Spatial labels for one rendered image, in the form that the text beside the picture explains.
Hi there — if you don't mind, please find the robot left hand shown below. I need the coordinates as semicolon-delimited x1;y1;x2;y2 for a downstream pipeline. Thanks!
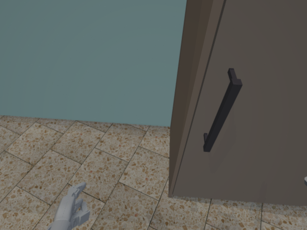
53;182;90;229

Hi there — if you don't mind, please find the handle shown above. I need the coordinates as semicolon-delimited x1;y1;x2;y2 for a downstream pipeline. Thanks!
203;68;243;152

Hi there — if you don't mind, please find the robot left forearm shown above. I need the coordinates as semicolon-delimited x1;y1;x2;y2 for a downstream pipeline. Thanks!
47;220;71;230

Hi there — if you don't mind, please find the wardrobe door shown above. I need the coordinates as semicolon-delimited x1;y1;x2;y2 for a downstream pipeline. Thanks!
172;0;307;206

